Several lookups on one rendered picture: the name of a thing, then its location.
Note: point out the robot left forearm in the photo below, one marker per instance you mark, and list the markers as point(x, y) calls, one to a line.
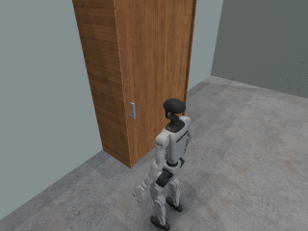
point(150, 177)

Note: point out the robot head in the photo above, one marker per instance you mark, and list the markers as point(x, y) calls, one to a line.
point(175, 107)

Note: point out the left robot upper arm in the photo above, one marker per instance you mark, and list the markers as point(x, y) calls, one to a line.
point(161, 144)

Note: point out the handle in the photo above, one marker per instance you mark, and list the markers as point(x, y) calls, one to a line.
point(133, 109)

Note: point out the robot right forearm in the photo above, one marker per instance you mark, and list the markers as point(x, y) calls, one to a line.
point(187, 142)

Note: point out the robot right shin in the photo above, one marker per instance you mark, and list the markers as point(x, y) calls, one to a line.
point(175, 193)

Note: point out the robot left hand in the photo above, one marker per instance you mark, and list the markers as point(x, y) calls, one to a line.
point(139, 193)

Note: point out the wardrobe door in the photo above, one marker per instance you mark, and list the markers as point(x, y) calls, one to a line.
point(177, 38)
point(141, 28)

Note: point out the right robot upper arm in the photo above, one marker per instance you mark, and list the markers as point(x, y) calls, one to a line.
point(190, 130)

